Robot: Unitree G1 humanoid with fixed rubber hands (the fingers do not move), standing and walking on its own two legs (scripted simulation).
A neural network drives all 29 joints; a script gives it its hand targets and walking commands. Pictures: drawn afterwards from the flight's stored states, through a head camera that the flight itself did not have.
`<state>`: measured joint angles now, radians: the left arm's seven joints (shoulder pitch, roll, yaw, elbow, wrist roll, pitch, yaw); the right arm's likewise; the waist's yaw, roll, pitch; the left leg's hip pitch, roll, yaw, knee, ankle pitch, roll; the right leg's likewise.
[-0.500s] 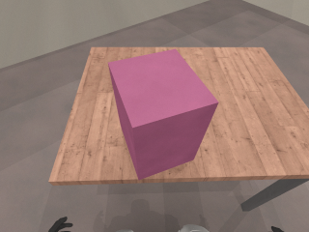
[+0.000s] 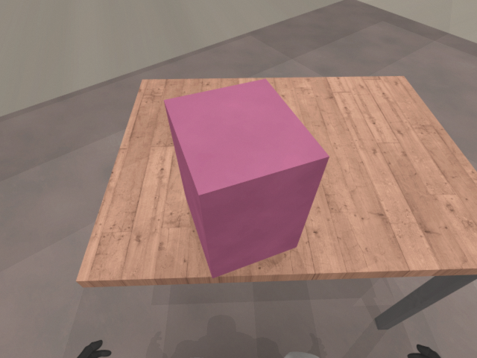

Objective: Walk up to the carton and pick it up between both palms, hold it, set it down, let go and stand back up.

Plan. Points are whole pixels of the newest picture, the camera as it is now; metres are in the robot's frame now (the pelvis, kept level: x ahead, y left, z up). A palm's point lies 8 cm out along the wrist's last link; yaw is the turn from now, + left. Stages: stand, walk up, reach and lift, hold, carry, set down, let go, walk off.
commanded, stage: walk up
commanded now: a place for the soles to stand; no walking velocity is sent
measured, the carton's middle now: (238, 182) +0.39 +0.02 +0.06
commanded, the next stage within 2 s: reach and lift in 0.06 s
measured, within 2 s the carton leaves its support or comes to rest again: neither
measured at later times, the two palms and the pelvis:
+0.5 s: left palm (102, 333) +0.18 +0.25 -0.07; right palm (446, 351) +0.14 -0.32 -0.07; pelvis -0.01 -0.02 +0.00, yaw -1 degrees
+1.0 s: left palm (107, 352) +0.14 +0.22 -0.03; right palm out of the picture +0.11 -0.30 -0.04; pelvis -0.03 -0.01 +0.01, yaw -1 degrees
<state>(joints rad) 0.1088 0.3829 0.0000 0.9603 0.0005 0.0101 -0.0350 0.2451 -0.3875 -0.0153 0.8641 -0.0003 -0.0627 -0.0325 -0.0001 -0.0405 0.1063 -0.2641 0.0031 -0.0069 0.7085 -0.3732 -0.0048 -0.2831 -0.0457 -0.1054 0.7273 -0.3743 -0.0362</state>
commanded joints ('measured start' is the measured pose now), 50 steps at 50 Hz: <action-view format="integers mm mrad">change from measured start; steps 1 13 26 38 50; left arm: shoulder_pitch -104 -73 87 57 3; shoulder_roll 232 105 19 -110 -195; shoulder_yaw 96 120 196 63 47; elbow -79 -633 -709 -796 -795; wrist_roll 17 86 76 13 37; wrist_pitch -6 447 312 231 180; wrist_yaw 5 69 96 187 206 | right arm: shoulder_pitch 29 -196 -121 -156 -250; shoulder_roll -291 -200 -156 -207 -195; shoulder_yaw -71 -174 -101 -188 -131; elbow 5 38 -78 -306 -427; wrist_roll -9 -59 31 35 101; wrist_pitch -37 -174 -227 -172 -114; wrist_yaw -7 99 123 223 260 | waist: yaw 6 -18 30 37 49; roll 33 -2 25 88 -12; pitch -122 -219 -250 -152 -110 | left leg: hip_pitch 28 32 84 -161 -327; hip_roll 166 22 -11 72 63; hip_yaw -311 61 44 33 63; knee -198 -86 -232 -457 -430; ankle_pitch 307 257 366 -132 -203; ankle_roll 149 -1 -4 40 39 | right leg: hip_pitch -19 83 250 281 348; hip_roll -67 46 46 54 40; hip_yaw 106 8 26 8 137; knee -65 -166 -278 -295 -342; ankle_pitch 117 395 483 106 -149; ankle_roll -18 -30 5 -13 13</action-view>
